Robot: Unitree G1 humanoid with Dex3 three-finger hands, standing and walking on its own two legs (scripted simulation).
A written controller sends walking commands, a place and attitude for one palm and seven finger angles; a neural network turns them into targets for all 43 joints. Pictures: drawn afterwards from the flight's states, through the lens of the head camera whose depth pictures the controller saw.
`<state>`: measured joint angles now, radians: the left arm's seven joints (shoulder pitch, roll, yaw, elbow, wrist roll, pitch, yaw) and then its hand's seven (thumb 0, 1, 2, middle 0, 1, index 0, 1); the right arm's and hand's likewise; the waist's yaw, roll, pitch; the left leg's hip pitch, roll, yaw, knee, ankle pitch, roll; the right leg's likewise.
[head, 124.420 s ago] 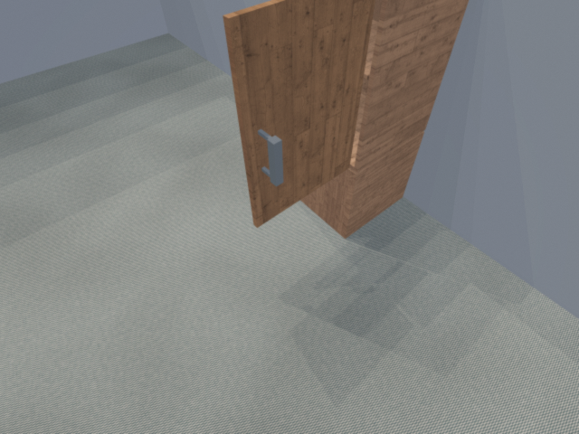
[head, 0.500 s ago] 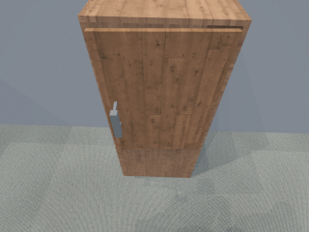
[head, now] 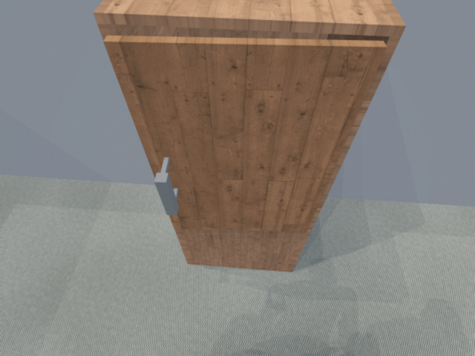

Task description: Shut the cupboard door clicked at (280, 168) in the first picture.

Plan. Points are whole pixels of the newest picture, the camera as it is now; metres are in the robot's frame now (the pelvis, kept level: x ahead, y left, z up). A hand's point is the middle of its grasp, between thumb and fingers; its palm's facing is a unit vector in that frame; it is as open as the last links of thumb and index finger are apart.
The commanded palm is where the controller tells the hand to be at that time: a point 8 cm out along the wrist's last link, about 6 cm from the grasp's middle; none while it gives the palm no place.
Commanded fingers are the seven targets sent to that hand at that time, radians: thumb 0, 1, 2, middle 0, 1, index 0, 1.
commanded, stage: come to a stop and stand still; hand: left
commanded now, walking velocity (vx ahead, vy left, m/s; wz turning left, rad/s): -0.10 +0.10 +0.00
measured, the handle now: (169, 187) +0.46 +0.19 -0.07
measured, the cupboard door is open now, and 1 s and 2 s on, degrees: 3 3 3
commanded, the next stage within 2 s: none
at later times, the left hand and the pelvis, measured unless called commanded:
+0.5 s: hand out of the picture +0.05 +0.24 -0.16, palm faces +0.05 -0.95 -0.29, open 7.3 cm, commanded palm none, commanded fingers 0.00 0.90 0.90 -0.20 -0.30 -0.20 -0.30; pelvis -0.02 +0.04 -0.02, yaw -1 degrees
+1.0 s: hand out of the picture -0.03 +0.24 -0.17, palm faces -0.04 -0.98 -0.19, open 7.3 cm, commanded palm none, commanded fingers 0.00 0.90 0.90 -0.20 -0.30 -0.20 -0.30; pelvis -0.04 +0.07 +0.01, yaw -1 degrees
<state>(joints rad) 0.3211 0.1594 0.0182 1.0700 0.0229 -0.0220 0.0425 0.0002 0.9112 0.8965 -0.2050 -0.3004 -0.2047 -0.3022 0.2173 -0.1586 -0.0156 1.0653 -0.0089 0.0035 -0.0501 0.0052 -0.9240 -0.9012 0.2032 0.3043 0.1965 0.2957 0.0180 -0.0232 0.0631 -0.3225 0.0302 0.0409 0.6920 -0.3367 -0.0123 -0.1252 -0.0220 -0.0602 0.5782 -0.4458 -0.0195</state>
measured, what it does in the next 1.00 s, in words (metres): steps on the spot: left foot, then right foot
